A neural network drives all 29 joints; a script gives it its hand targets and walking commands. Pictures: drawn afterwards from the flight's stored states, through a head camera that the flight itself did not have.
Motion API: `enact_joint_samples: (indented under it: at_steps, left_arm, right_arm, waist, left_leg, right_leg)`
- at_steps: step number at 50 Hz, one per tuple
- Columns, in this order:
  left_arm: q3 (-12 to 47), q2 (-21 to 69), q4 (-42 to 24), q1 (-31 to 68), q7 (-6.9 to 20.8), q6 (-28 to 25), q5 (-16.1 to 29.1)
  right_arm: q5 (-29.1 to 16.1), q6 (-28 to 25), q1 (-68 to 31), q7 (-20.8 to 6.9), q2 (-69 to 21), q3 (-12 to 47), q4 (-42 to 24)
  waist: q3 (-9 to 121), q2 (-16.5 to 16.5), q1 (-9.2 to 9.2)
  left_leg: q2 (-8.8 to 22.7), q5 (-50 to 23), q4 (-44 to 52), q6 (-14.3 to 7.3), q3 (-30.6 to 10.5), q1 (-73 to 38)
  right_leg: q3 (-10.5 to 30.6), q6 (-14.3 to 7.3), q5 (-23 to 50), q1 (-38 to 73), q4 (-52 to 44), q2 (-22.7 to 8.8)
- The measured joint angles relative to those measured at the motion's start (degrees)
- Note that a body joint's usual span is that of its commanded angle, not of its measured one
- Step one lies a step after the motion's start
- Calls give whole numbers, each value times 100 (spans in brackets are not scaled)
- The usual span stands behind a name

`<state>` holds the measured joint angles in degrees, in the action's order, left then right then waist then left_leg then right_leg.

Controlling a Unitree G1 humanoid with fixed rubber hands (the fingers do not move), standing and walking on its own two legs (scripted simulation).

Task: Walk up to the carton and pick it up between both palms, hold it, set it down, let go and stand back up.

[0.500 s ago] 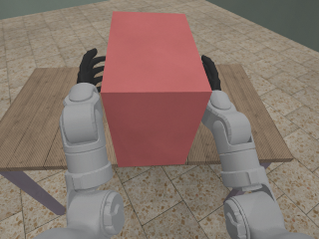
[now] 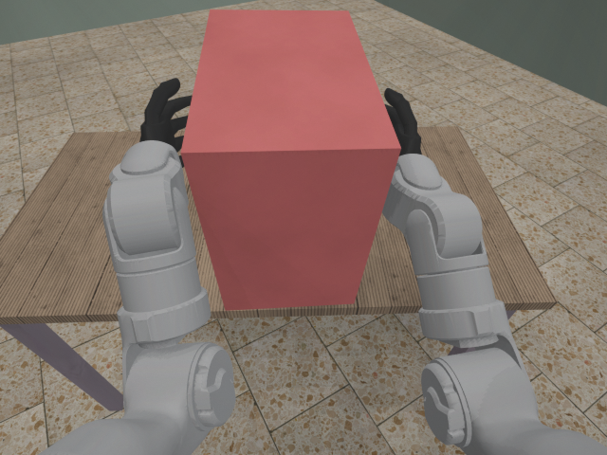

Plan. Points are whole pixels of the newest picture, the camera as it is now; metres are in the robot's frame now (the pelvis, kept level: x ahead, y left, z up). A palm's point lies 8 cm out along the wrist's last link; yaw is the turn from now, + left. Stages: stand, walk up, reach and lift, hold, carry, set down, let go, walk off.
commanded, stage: hold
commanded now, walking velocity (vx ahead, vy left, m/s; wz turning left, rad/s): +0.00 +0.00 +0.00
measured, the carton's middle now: (285, 164) +0.40 +0.01 +0.19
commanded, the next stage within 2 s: none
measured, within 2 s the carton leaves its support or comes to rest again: neither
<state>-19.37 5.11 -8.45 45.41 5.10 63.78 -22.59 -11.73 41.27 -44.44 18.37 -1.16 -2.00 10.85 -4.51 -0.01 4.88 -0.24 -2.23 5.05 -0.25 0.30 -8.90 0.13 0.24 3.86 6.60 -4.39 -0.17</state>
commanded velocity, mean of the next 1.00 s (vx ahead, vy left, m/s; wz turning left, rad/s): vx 0.00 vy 0.00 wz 0.00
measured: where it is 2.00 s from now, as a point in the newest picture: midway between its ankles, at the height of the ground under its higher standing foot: outside the picture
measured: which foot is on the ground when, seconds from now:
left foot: down 0.00-1.00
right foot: down 0.00-1.00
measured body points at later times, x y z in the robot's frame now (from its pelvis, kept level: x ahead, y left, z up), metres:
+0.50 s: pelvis +0.00 +0.00 +0.00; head -0.01 -0.01 +0.45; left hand +0.37 +0.14 +0.24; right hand +0.38 -0.13 +0.22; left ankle +0.01 +0.12 -0.76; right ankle +0.03 -0.12 -0.76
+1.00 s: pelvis +0.00 +0.00 +0.00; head -0.01 -0.01 +0.45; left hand +0.38 +0.14 +0.24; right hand +0.38 -0.13 +0.22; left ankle +0.01 +0.12 -0.76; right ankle +0.03 -0.12 -0.76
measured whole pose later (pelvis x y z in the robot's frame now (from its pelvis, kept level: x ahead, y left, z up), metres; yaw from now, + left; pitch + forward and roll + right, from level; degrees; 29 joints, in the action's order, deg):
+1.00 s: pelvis +0.00 +0.00 +0.00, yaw +0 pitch -6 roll +0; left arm -18.5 5.2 -11.4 43.6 5.3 64.8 -22.3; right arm -11.8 41.3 -42.8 18.6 -1.1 -0.8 8.4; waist -5.2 0.0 5.3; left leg -0.1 -2.0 5.1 -0.1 0.0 -9.5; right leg 0.0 0.1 3.8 7.7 -5.0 -0.1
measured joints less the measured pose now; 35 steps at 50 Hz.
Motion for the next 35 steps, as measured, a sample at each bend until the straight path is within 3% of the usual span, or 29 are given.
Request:
enact_joint_samples:
  at_steps: [11,35]
  left_arm:
    - [82,24,-296,-177,-20,62,29]
    - [33,-8,-180,-121,70,63,22]
  right_arm:
    - [16,8,144,-2,17,121,-219]
    - [2,22,125,46,-18,79,-188]
  waist:
    - [-64,11,45]
    - [-21,8,13]
  left_leg:
    - [14,22,1,20,-33,-43]
    - [21,16,1,25,-33,-36]
  right_leg:
    - [-31,-17,0,84,-64,13]
    - [-23,-23,2,78,-61,21]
